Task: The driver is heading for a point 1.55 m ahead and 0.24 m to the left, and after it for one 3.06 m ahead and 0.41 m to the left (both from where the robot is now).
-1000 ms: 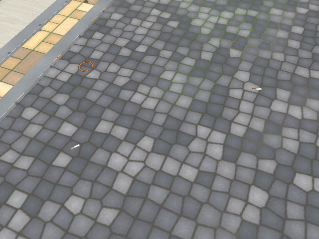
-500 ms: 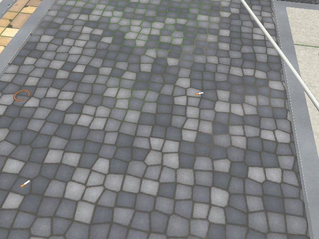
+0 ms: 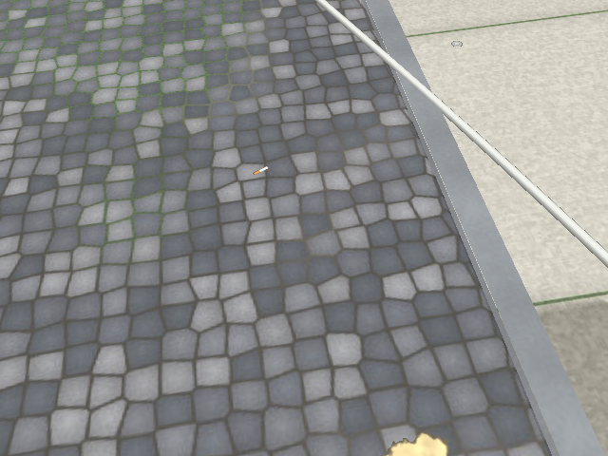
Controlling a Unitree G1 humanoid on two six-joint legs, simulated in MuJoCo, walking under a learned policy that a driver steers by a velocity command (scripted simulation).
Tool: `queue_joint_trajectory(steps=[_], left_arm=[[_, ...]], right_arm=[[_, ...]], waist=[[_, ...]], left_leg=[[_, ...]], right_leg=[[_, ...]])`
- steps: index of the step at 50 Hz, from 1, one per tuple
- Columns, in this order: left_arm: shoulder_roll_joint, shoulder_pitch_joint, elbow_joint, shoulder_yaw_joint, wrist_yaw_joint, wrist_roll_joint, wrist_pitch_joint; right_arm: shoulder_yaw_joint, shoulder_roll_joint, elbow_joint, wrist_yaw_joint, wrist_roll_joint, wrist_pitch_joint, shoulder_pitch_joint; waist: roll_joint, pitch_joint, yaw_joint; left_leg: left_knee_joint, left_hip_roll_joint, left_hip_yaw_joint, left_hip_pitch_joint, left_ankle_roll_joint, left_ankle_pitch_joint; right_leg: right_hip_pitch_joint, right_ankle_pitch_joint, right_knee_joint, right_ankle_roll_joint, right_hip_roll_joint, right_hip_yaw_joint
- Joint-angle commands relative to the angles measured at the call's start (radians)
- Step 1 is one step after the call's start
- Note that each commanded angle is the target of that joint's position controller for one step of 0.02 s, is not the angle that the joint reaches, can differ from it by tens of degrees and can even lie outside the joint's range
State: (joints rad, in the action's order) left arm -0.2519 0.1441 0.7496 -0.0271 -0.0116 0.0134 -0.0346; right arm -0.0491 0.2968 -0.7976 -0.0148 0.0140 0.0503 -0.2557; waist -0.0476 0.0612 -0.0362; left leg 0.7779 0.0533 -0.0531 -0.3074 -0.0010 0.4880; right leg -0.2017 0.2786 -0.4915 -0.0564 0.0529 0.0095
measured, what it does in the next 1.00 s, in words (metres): steps on the spot: left foot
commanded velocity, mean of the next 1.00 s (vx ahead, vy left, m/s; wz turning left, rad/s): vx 0.00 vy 0.00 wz -0.05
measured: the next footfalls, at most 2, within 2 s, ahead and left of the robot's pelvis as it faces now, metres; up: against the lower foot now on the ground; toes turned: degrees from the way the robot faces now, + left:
left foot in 0.30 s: +0.02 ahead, +0.12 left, +0.00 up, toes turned -1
left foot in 1.78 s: +0.43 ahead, +0.05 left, +0.00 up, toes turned +3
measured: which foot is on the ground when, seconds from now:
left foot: up 0.00-0.28, down 0.30-1.00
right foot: down 0.00-1.00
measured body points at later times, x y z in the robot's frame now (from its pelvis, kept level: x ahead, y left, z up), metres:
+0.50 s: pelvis -0.01 +0.01 +0.01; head -0.01 +0.02 +0.46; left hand +0.06 +0.27 -0.14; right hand +0.04 -0.24 -0.13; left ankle -0.02 +0.13 -0.74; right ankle -0.01 -0.09 -0.74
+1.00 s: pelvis -0.01 +0.03 +0.01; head +0.00 +0.03 +0.46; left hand -0.01 +0.26 -0.15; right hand -0.01 -0.20 -0.15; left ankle -0.02 +0.13 -0.74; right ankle -0.01 -0.09 -0.74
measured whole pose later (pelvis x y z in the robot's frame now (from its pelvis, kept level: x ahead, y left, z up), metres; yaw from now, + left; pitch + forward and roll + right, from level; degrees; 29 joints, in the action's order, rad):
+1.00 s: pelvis -0.01 +0.03 +0.01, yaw -1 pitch -2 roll +0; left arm -0.18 0.26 1.15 0.02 0.04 0.01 0.00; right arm 0.01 0.17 -1.12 -0.03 0.01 -0.01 -0.27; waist 0.01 0.03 0.00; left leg 0.38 -0.03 0.00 -0.13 0.04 0.22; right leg -0.14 0.20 -0.37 0.00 0.02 -0.03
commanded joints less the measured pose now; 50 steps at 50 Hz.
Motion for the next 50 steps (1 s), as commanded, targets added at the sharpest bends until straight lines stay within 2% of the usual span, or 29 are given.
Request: queue_joint_trajectory(steps=[1,2,4,7,10,12,13,14,15,16,17,18,20,25,33,50], left_arm=[[-0.118,-0.015,-0.038,-0.015,0.018,0.004,0.018],[-0.127,-0.012,-0.033,-0.016,0.027,-0.001,0.02],[-0.116,0.006,-0.016,-0.009,0.03,-0.003,0.024],[-0.113,0.011,0.01,-0.004,0.03,0.002,0.028],[-0.118,0.015,0.037,-0.003,0.031,0.008,0.026],[-0.116,0.003,0.053,-0.001,0.034,0.005,0.027],[-0.114,-0.013,0.06,0.001,0.035,0.0,0.027],[-0.1,-0.007,0.067,0.005,0.036,-0.004,0.031],[-0.082,0.015,0.074,0.011,0.034,-0.002,0.035],[-0.07,0.066,0.095,0.008,0.028,-0.007,0.03],[-0.09,0.056,0.125,0.006,0.031,-0.001,0.027],[-0.098,0.05,0.141,0.001,0.033,-0.001,0.026],[-0.105,0.054,0.167,-0.003,0.031,-0.002,0.028],[-0.078,0.075,0.234,0.006,0.037,-0.004,0.033],[-0.063,0.116,0.316,0.017,0.044,-0.004,0.032],[-0.015,0.174,0.398,0.033,0.054,-0.004,0.034]], right_arm=[[-0.016,0.084,0.048,0.002,-0.008,0.001,0.008],[-0.022,0.095,0.033,0.005,0.002,0.002,-0.008],[-0.017,0.078,0.003,0.009,0.004,0.002,-0.044],[-0.006,0.046,-0.01,0.006,-0.001,0.007,-0.018],[-0.001,0.041,-0.027,-0.005,-0.003,0.007,-0.004],[0.003,0.032,-0.048,-0.013,-0.006,-0.001,-0.024],[0.009,0.019,-0.064,-0.016,-0.003,-0.008,-0.045],[0.011,0.031,-0.075,-0.02,0.007,-0.02,-0.052],[0.01,0.065,-0.08,-0.022,0.018,-0.035,-0.059],[0.001,0.109,-0.091,-0.016,0.0,-0.04,0.0],[0.009,0.068,-0.094,-0.005,-0.004,-0.046,0.019],[0.015,0.048,-0.107,-0.002,-0.002,-0.051,0.011],[0.018,0.044,-0.133,-0.009,-0.003,-0.055,-0.002],[0.023,0.032,-0.18,-0.015,-0.004,-0.057,-0.006],[0.033,0.016,-0.241,-0.018,-0.005,-0.058,-0.01],[0.05,-0.033,-0.316,-0.023,-0.006,-0.062,-0.06]], waist=[[0.175,-0.042,0.014],[0.2,-0.042,0.016],[0.174,-0.088,0.014],[0.171,-0.073,0.028],[0.183,-0.056,0.043],[0.168,-0.059,0.029],[0.145,-0.06,0.007],[0.109,-0.069,0.002],[0.063,-0.084,0.019],[-0.043,-0.036,0.083],[-0.026,-0.024,0.054],[-0.028,-0.013,0.042],[-0.032,-0.02,0.039],[0.022,-0.018,0.034],[0.044,-0.007,0.037],[0.04,0.004,0.041]], left_leg=[[0.103,0.003,0.078,-0.115,-0.012,-0.007],[0.107,-0.006,0.065,-0.105,-0.019,-0.044],[0.1,-0.019,0.061,-0.06,-0.03,-0.072],[-0.01,-0.024,0.058,-0.017,-0.035,-0.078],[-0.13,-0.037,0.05,0.036,-0.024,-0.082],[-0.249,-0.042,0.045,0.098,-0.012,-0.147],[-0.372,-0.039,0.043,0.166,-0.004,-0.262],[-0.446,0.0,0.092,0.255,0.002,-0.392],[-0.466,0.081,0.178,0.311,0.016,-0.472],[-0.431,0.094,0.199,0.186,0.046,-0.477],[-0.443,0.082,0.187,0.136,0.047,-0.42],[-0.456,0.065,0.172,0.121,0.037,-0.389],[-0.471,0.051,0.161,0.139,0.031,-0.392],[-0.475,0.049,0.16,0.171,0.043,-0.368],[-0.485,0.043,0.162,0.159,0.053,-0.345],[-0.481,0.03,0.16,0.136,0.057,-0.36]], right_leg=[[0.105,-0.568,0.199,-0.137,-0.279,-0.231],[0.114,-0.623,0.193,-0.129,-0.256,-0.203],[0.136,-0.68,0.176,-0.127,-0.24,-0.164],[0.109,-0.544,0.184,-0.128,-0.233,-0.164],[0.07,-0.418,0.185,-0.136,-0.236,-0.199],[0.047,-0.359,0.172,-0.128,-0.234,-0.219],[0.018,-0.315,0.159,-0.103,-0.221,-0.215],[-0.033,-0.255,0.156,-0.063,-0.208,-0.22],[-0.069,-0.185,0.136,-0.029,-0.172,-0.201],[-0.014,-0.097,0.19,-0.013,-0.093,-0.14],[0.05,-0.107,0.19,-0.005,-0.093,-0.135],[0.07,-0.127,0.178,-0.005,-0.1,-0.137],[0.079,-0.175,0.165,-0.008,-0.111,-0.138],[0.05,-0.159,0.191,0.007,-0.111,-0.133],[0.043,-0.16,0.193,0.019,-0.116,-0.127],[0.041,-0.171,0.172,0.025,-0.125,-0.114]])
